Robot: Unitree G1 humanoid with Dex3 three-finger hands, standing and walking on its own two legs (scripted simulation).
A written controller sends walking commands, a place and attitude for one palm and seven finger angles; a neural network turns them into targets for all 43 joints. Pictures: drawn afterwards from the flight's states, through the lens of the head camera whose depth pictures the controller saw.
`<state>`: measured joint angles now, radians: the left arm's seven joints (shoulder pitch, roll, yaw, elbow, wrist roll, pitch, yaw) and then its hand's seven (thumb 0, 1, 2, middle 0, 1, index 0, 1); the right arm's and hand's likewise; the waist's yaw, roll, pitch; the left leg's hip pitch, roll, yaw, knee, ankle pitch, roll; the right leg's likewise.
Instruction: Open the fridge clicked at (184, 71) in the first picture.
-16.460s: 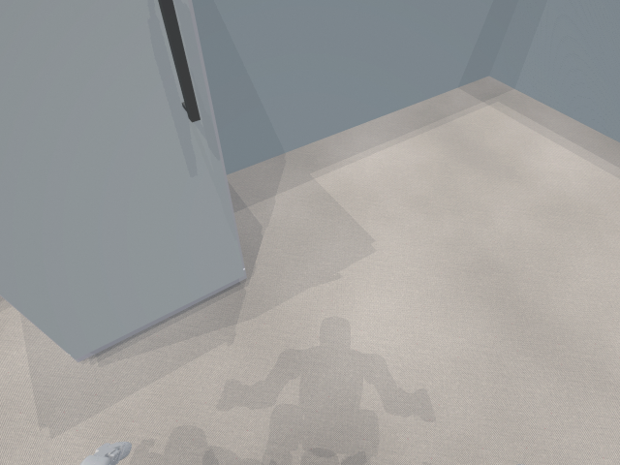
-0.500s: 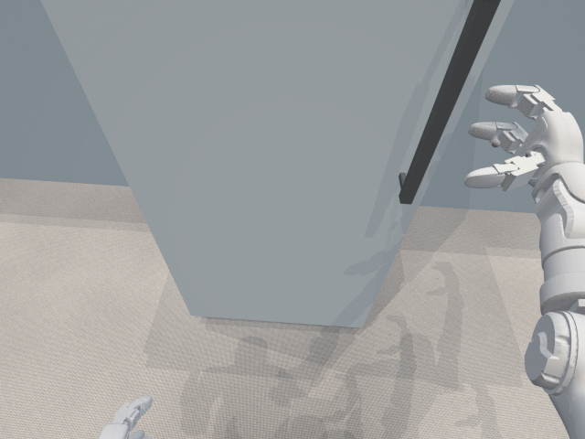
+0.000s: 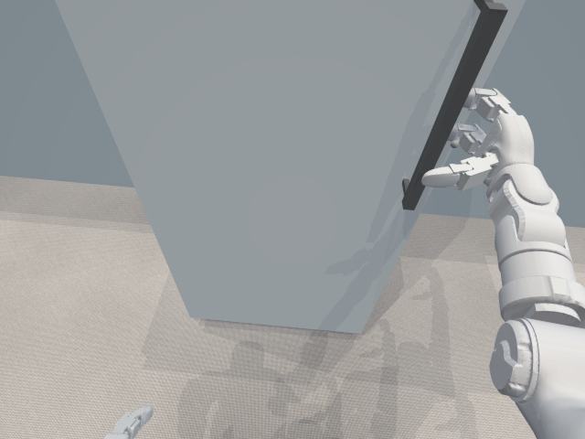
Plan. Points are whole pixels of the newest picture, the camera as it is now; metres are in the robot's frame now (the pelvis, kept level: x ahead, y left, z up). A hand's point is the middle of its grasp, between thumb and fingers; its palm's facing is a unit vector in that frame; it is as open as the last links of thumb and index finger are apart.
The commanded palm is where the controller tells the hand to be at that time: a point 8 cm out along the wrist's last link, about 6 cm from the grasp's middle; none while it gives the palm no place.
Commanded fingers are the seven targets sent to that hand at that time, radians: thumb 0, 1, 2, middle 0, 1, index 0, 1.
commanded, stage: feel for the door with the fingertips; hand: right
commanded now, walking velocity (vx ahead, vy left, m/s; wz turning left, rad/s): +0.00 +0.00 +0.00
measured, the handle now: (438, 121) +0.53 -0.14 +0.18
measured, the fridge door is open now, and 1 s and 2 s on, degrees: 0 0 0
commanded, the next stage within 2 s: slide the fingers in behind the handle in 0.46 s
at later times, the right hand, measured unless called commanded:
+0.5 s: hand (455, 135) +0.48 -0.15 +0.19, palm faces -0.02 +1.00 -0.01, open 13.8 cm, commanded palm +0.46 -0.21 +0.19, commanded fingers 0.00 0.50 -0.30 0.30 1.20 0.30 1.20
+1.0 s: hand (457, 142) +0.47 -0.15 +0.19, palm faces -0.03 +1.00 -0.01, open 14.0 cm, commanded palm +0.45 -0.20 +0.19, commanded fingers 0.00 0.50 -0.30 0.30 1.20 0.30 1.20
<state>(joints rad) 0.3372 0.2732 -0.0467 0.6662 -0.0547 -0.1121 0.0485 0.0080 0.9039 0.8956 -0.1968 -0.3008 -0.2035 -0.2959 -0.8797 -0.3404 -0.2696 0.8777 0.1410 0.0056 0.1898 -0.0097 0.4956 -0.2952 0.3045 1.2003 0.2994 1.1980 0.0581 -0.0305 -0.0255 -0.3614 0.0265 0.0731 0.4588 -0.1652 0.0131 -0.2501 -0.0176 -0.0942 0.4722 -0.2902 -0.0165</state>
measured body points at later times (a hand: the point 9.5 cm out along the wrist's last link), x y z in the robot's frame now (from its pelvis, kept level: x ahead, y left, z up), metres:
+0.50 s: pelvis -0.01 +0.01 +0.00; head +0.04 +0.02 +0.44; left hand +0.04 +0.28 -0.12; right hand +0.48 -0.21 +0.19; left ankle +0.04 +0.11 -0.74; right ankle -0.03 -0.10 -0.74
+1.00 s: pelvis +0.00 +0.00 +0.00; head +0.03 +0.01 +0.45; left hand +0.06 +0.26 -0.12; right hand +0.47 -0.21 +0.19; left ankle +0.04 +0.11 -0.74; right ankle -0.03 -0.10 -0.74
